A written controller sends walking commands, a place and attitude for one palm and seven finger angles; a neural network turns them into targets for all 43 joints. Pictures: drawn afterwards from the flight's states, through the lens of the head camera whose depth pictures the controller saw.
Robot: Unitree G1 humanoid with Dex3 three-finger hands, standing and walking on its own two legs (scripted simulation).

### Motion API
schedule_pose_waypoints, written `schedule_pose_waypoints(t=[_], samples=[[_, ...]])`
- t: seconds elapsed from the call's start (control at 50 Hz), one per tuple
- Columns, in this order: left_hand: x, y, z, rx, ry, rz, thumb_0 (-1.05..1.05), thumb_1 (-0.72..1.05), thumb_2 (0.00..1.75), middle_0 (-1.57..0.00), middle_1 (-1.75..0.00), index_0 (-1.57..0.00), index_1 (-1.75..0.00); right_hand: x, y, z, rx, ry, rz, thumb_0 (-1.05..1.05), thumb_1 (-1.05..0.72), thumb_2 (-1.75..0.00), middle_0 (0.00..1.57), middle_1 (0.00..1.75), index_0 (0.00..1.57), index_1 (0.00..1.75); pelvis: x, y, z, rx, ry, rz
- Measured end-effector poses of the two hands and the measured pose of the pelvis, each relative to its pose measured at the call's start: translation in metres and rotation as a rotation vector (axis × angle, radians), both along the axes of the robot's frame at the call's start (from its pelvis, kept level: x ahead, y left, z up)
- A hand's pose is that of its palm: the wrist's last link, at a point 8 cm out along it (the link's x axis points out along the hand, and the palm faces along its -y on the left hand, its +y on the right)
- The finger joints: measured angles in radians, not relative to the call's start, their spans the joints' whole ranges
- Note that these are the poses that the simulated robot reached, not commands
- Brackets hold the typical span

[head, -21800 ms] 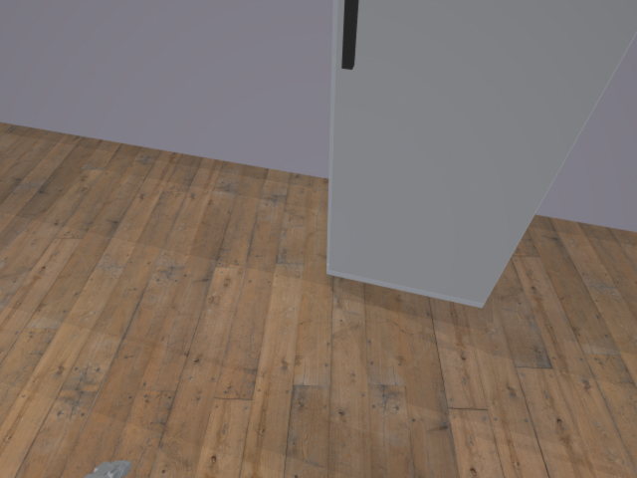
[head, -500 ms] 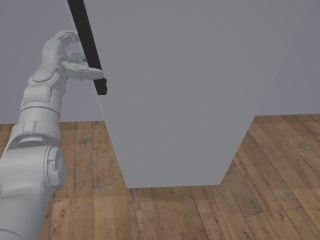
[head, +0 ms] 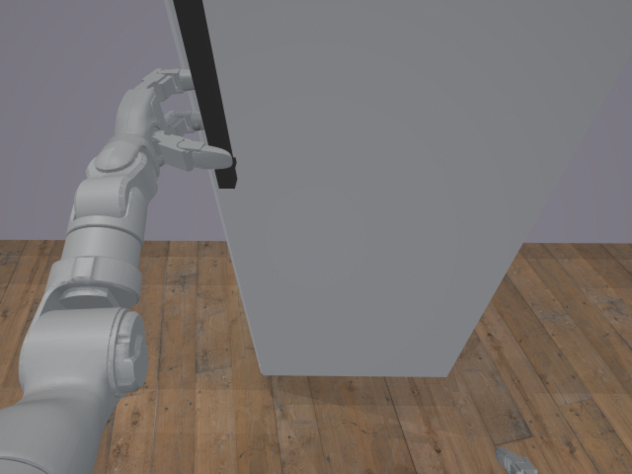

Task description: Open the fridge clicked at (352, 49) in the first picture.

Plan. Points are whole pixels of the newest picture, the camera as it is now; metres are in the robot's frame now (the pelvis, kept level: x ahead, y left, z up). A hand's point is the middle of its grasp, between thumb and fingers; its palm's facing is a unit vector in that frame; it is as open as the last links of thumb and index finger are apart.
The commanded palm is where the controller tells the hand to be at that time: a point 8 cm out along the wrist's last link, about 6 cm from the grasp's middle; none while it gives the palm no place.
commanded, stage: slide the fingers in behind the handle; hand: left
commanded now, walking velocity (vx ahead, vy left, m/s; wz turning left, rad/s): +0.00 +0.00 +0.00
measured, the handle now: (212, 90) +0.52 +0.15 +0.25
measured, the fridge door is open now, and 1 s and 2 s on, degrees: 0 0 0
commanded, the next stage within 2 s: grip the handle and tug to test in 1.24 s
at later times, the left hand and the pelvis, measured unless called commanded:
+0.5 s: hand (212, 126) +0.46 +0.14 +0.24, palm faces +0.04 -1.00 +0.01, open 14.0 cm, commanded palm +0.43 +0.19 +0.24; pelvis +0.00 +0.00 +0.00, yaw -1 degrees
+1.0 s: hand (221, 125) +0.46 +0.13 +0.24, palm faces +0.04 -1.00 +0.00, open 14.0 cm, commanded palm +0.43 +0.18 +0.24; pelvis +0.00 -0.01 +0.00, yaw -1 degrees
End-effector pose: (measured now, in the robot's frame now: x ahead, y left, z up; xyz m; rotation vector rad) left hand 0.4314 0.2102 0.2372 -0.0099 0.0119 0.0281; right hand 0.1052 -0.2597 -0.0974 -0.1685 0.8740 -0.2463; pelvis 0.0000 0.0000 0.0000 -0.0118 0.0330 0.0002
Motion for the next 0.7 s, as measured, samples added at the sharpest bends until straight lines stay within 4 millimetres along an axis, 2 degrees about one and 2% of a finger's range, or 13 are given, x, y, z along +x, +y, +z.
schedule_pose_waypoints(t=[0.1,0.26,0.48,0.7], samples=[[0.003,-0.007,0.004,0.028,-0.004,0.002,-0.01,-0.5,0.3,-0.3,-1.2,-0.3,-1.2,0.002,0.007,0.0,0.01,-0.008,0.01,0.01,-0.9,-0.9,0.2,0.3,0.21,0.3,-0.001,0.003,0.0,-0.001,0.002,0.002],[0.006,-0.019,0.006,-0.012,-0.001,-0.014,-0.01,-0.5,0.3,-0.3,-1.2,-0.3,-1.2,-0.012,0.01,-0.006,0.024,0.029,-0.007,0.01,-0.9,-0.9,0.2,0.3,0.21,0.3,0.001,0.004,0.001,0.003,-0.002,-0.008],[0.002,-0.018,-0.002,0.003,0.008,0.012,-0.01,-0.5,0.3,-0.3,-1.2,-0.3,-1.2,-0.03,-0.001,-0.007,0.009,0.071,-0.036,0.01,-0.9,-0.9,0.2,0.3,0.21,0.3,0.0,-0.001,0.002,0.002,-0.014,-0.01],[0.006,-0.03,0.004,0.001,0.007,-0.006,-0.01,-0.5,0.3,-0.3,-1.2,-0.3,-1.2,-0.027,-0.01,-0.007,0.0,0.065,-0.031,0.01,-0.9,-0.9,0.2,0.3,0.21,0.3,-0.002,-0.005,0.002,0.002,-0.003,-0.004]])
